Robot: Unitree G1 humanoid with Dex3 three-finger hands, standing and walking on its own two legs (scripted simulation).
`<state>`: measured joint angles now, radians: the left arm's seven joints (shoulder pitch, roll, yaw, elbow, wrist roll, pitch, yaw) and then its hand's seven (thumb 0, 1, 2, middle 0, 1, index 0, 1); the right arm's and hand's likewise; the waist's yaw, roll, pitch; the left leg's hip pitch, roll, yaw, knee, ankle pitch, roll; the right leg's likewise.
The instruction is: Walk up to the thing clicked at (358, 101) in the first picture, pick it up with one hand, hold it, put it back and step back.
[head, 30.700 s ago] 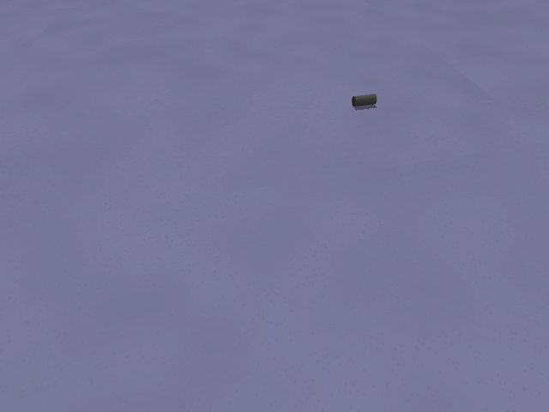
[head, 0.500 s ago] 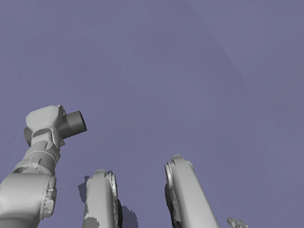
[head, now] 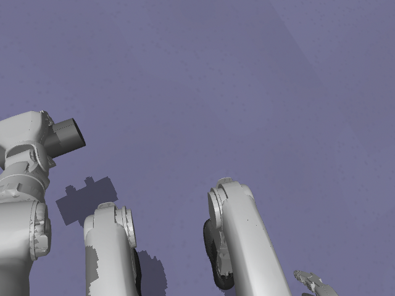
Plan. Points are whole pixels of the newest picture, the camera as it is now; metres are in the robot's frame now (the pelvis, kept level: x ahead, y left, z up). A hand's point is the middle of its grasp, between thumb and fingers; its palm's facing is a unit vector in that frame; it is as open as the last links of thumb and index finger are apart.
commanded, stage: crouch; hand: left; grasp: from above
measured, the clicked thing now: (43, 145) +0.47 +0.27 -0.19
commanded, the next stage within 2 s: lower in 0.34 s
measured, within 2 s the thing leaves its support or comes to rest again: neither
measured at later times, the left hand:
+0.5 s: hand (46, 148) +0.47 +0.27 -0.23, palm faces -0.42 -0.13 -0.90, open 9.5 cm
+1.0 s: hand (56, 154) +0.47 +0.28 -0.29, palm faces -0.43 -0.14 -0.89, open 9.6 cm
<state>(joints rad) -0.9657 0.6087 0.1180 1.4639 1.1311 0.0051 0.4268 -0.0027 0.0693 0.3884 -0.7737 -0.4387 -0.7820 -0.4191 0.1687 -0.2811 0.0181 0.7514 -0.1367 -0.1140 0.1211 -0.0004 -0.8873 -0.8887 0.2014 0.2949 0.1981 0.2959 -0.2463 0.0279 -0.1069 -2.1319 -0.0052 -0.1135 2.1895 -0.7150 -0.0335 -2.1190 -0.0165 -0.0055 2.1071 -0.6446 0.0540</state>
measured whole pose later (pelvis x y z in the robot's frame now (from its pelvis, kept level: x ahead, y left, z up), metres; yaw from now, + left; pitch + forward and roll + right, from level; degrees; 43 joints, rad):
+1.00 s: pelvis +0.00 +0.01 -0.08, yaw -4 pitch +36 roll -10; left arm -1.05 0.77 0.19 1.64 1.22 -0.07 0.57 0.00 0.05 0.38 -0.81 -0.40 -0.82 -0.38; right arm 0.16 -0.30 0.09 0.75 -0.20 -0.14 0.24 0.00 -0.90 -0.89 0.20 0.30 0.20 0.30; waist -0.31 -0.02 0.02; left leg -2.35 -0.03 -0.17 2.47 -0.75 -0.02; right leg -2.30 0.00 -0.03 2.33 -0.66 0.07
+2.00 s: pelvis +0.00 +0.02 -0.10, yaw -9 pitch +30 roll -15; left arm -1.11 0.97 0.25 1.85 1.25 -0.09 0.68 -0.01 0.08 0.35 -0.80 -0.40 -0.80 -0.38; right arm 0.14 -0.36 0.22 0.72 -0.26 -0.28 0.35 0.00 -0.90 -0.90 0.20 0.30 0.20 0.30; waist -0.40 -0.08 0.15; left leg -2.36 -0.02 -0.24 2.57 -0.75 0.01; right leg -2.27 0.03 -0.09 2.35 -0.63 0.07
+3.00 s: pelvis -0.01 +0.02 -0.09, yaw -9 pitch +28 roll -16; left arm -1.14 1.04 0.18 1.85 1.19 -0.12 0.66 0.00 -0.27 0.83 -0.34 -0.80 -0.32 -0.82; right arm 0.14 -0.39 0.28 0.68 -0.25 -0.31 0.33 0.00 -0.90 -0.90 0.20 0.30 0.20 0.30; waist -0.42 -0.12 0.20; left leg -2.32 -0.01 -0.26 2.54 -0.74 -0.01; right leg -2.23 0.03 -0.11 2.31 -0.61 0.08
